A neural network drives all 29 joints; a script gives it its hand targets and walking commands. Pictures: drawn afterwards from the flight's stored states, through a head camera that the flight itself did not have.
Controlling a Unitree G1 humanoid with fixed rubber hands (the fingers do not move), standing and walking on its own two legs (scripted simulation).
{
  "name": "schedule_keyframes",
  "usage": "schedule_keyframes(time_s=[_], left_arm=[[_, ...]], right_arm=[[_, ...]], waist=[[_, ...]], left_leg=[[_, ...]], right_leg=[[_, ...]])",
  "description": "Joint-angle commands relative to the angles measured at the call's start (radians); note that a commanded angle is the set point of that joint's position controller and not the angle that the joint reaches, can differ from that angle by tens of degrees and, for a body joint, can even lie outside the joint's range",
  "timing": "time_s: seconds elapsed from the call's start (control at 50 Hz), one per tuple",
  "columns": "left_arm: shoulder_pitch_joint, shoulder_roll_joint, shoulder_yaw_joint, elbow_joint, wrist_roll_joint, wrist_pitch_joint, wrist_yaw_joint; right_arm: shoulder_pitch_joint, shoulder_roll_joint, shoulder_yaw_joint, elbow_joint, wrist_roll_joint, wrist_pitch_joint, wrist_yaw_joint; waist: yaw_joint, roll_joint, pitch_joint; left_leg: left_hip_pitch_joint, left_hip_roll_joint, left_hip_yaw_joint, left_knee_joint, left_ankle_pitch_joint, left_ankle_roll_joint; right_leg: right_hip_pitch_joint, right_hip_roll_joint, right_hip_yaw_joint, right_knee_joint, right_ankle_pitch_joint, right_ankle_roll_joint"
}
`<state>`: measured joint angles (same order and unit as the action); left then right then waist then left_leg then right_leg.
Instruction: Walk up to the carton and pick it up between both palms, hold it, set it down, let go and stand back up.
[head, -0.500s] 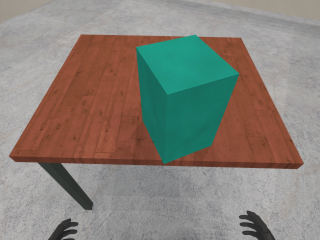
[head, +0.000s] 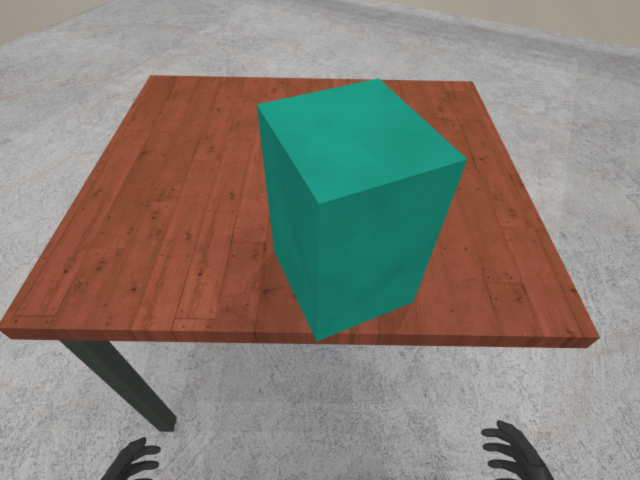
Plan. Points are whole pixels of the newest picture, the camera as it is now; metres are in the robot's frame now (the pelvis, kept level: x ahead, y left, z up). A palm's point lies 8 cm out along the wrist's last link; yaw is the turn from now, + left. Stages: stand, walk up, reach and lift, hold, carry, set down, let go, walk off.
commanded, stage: walk up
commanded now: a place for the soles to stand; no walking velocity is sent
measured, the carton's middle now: (345, 217) +0.43 -0.03 +0.08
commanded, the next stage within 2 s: reach and lift in 0.44 s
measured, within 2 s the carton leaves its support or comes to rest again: neither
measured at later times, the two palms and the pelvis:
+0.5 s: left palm out of the picture +0.11 +0.27 -0.09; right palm out of the picture +0.10 -0.26 -0.09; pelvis -0.01 +0.00 +0.00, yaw -1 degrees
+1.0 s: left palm (146, 458) +0.15 +0.21 -0.04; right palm (550, 448) +0.16 -0.27 -0.04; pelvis -0.01 -0.02 +0.02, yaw -1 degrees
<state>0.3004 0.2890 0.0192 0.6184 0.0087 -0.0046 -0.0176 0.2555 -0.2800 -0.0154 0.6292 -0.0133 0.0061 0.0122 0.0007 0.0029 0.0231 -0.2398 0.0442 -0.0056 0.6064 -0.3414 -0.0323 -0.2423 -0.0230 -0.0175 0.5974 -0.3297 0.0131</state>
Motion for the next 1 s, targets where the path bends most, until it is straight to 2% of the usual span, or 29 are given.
schedule_keyframes(time_s=[0.0, 0.1, 0.18, 0.2, 0.22, 0.24, 0.28, 0.42, 0.44, 0.46, 0.48, 0.52, 0.58, 0.6, 0.62, 0.66, 0.7, 0.74, 0.78, 0.8, 0.86, 0.9, 0.96, 0.98], left_arm=[[0.006, 0.14, 0.041, -0.074, 0.0, -0.011, 0.004], [-0.004, 0.131, 0.04, -0.071, 0.002, -0.008, 0.003], [-0.009, 0.138, 0.042, -0.068, 0.0, -0.01, 0.004], [-0.007, 0.135, 0.041, -0.065, 0.0, -0.01, 0.003], [-0.008, 0.131, 0.04, -0.064, 0.002, -0.009, 0.003], [-0.011, 0.133, 0.04, -0.065, 0.001, -0.009, 0.003], [-0.01, 0.124, 0.04, -0.062, 0.0, -0.009, 0.002], [-0.007, 0.129, 0.041, -0.052, 0.002, -0.009, 0.004], [-0.373, 0.125, 0.08, -0.174, 0.008, 0.109, 0.041], [-0.298, 0.075, 0.05, -0.189, 0.018, 0.157, 0.07], [-0.314, 0.063, 0.042, -0.223, 0.016, 0.174, 0.075], [-0.234, 0.044, 0.033, -0.231, 0.02, 0.19, 0.075], [-0.128, 0.019, 0.035, -0.262, 0.025, 0.2, 0.069], [-0.099, 0.004, 0.036, -0.279, 0.029, 0.197, 0.072], [-0.08, -0.008, 0.036, -0.269, 0.032, 0.198, 0.073], [-0.077, -0.014, 0.046, -0.238, 0.043, 0.205, 0.076], [-0.087, -0.015, 0.053, -0.221, 0.046, 0.208, 0.076], [-0.128, -0.009, 0.068, -0.245, 0.043, 0.19, 0.085], [-0.172, -0.014, 0.072, -0.283, 0.047, 0.165, 0.102], [-0.177, -0.031, 0.063, -0.293, 0.055, 0.161, 0.114], [-0.188, -0.049, 0.041, -0.37, 0.042, 0.133, 0.132], [-0.177, -0.064, 0.025, -0.387, 0.041, 0.128, 0.141], [-0.121, -0.105, -0.013, -0.45, 0.019, 0.12, 0.151], [-0.103, -0.103, -0.015, -0.444, 0.018, 0.117, 0.152]], right_arm=[[0.006, -0.133, -0.038, -0.085, 0.001, -0.016, -0.006], [0.009, -0.134, -0.042, -0.085, 0.001, -0.017, -0.007], [0.018, -0.121, -0.037, -0.079, -0.001, -0.016, -0.008], [0.016, -0.131, -0.04, -0.078, 0.002, -0.017, -0.008], [0.015, -0.134, -0.04, -0.081, 0.0, -0.018, -0.008], [0.017, -0.126, -0.041, -0.077, -0.002, -0.019, -0.007], [0.024, -0.134, -0.042, -0.076, 0.001, -0.02, -0.009], [0.04, -0.128, -0.038, -0.078, -0.002, -0.021, -0.008], [-0.337, -0.047, -0.115, 0.07, -0.096, -0.197, 0.023], [-0.263, -0.082, -0.142, 0.14, -0.093, -0.254, 0.046], [-0.272, -0.096, -0.151, 0.136, -0.09, -0.274, 0.056], [-0.209, -0.116, -0.147, 0.163, -0.084, -0.294, 0.057], [-0.139, -0.155, -0.131, 0.188, -0.04, -0.318, 0.059], [-0.13, -0.168, -0.12, 0.189, -0.019, -0.317, 0.068], [-0.127, -0.165, -0.105, 0.204, -0.006, -0.309, 0.073], [-0.155, -0.174, -0.088, 0.194, -0.001, -0.286, 0.081], [-0.17, -0.162, -0.078, 0.141, -0.007, -0.264, 0.083], [-0.192, -0.143, -0.068, 0.065, -0.007, -0.26, 0.087], [-0.193, -0.119, -0.059, 0.03, 0.0, -0.251, 0.095], [-0.19, -0.111, -0.053, 0.034, 0.012, -0.243, 0.102], [-0.164, -0.116, -0.059, -0.021, 0.034, -0.233, 0.111], [-0.146, -0.118, -0.064, -0.009, 0.045, -0.22, 0.112], [-0.115, -0.145, -0.078, -0.032, 0.071, -0.225, 0.125], [-0.108, -0.154, -0.08, -0.036, 0.079, -0.225, 0.127]], waist=[[0.0, -0.001, -0.028], [0.001, 0.012, -0.024], [-0.002, -0.019, -0.034], [0.002, -0.004, -0.022], [0.001, 0.005, -0.018], [0.001, -0.016, -0.019], [0.0, 0.001, -0.009], [-0.003, 0.005, -0.012], [0.047, 0.097, -0.046], [0.025, 0.098, 0.014], [0.011, 0.062, 0.002], [-0.001, 0.012, -0.008], [-0.007, -0.02, -0.09], [0.003, -0.001, -0.103], [0.001, -0.017, -0.09], [0.014, -0.033, -0.043], [0.022, -0.066, 0.022], [0.044, -0.081, 0.014], [0.051, -0.067, 0.038], [0.058, -0.04, 0.057], [0.046, -0.025, 0.045], [0.03, -0.016, 0.051], [0.023, 0.005, 0.017], [0.018, -0.008, 0.01]], left_leg=[[0.012, 0.038, -0.044, -0.085, 0.271, 0.062], [-0.007, 0.042, -0.048, -0.109, 0.23, 0.065], [0.001, 0.04, -0.042, -0.104, 0.203, 0.06], [-0.002, 0.039, -0.041, -0.109, 0.186, 0.061], [-0.002, 0.042, -0.043, -0.115, 0.184, 0.062], [0.001, 0.046, -0.051, -0.12, 0.193, 0.065], [-0.005, 0.047, -0.046, -0.128, 0.196, 0.066], [0.001, 0.051, -0.045, -0.127, 0.186, 0.069], [-0.105, -0.007, 0.104, -0.09, 0.081, -0.001], [-0.089, 0.01, 0.097, -0.117, 0.062, -0.004], [-0.039, 0.012, 0.091, -0.129, 0.07, -0.008], [0.05, 0.006, 0.088, -0.134, 0.148, -0.009], [0.205, -0.028, 0.077, -0.149, 0.341, -0.016], [0.237, -0.034, 0.07, -0.169, 0.383, -0.025], [0.25, -0.044, 0.066, -0.179, 0.412, -0.024], [0.23, -0.059, 0.073, -0.224, 0.364, -0.019], [0.193, -0.07, 0.079, -0.26, 0.286, 0.0], [0.164, -0.073, 0.093, -0.277, 0.232, 0.016], [0.157, -0.069, 0.104, -0.3, 0.177, 0.024], [0.163, -0.065, 0.103, -0.312, 0.182, 0.019], [0.179, -0.059, 0.104, -0.318, 0.156, 0.018], [0.191, -0.055, 0.1, -0.327, 0.137, 0.02], [0.233, -0.045, 0.087, -0.322, 0.189, 0.006], [0.237, -0.048, 0.084, -0.318, 0.204, 0.008]], right_leg=[[-0.005, -0.075, 0.077, -0.107, 0.267, -0.067], [0.007, -0.062, 0.07, -0.101, 0.228, -0.058], [0.01, -0.071, 0.086, -0.121, 0.21, -0.067], [-0.004, -0.068, 0.09, -0.124, 0.199, -0.066], [0.001, -0.065, 0.082, -0.118, 0.202, -0.061], [-0.001, -0.064, 0.074, -0.113, 0.2, -0.057], [-0.001, -0.057, 0.075, -0.11, 0.202, -0.054], [0.002, -0.057, 0.084, -0.117, 0.191, -0.057], [-0.074, 0.032, -0.052, -0.048, 0.013, -0.07], [-0.039, 0.04, -0.07, -0.044, 0.039, -0.069], [-0.04, 0.039, -0.081, -0.063, 0.052, -0.061], [-0.018, 0.046, -0.089, -0.108, 0.114, -0.048], [0.06, 0.061, -0.078, -0.179, 0.291, -0.03], [0.082, 0.07, -0.075, -0.199, 0.314, -0.033], [0.106, 0.073, -0.07, -0.218, 0.333, -0.031], [0.135, 0.076, -0.058, -0.261, 0.285, -0.03], [0.139, 0.068, -0.042, -0.29, 0.242, -0.02], [0.134, 0.056, -0.025, -0.301, 0.211, -0.014], [0.112, 0.048, -0.013, -0.322, 0.148, -0.017], [0.1, 0.048, -0.012, -0.328, 0.137, -0.027], [0.078, 0.041, -0.005, -0.34, 0.107, -0.034], [0.07, 0.039, 0.005, -0.348, 0.094, -0.038], [0.048, 0.047, -0.008, -0.351, 0.114, -0.049], [0.053, 0.047, -0.005, -0.356, 0.131, -0.048]])
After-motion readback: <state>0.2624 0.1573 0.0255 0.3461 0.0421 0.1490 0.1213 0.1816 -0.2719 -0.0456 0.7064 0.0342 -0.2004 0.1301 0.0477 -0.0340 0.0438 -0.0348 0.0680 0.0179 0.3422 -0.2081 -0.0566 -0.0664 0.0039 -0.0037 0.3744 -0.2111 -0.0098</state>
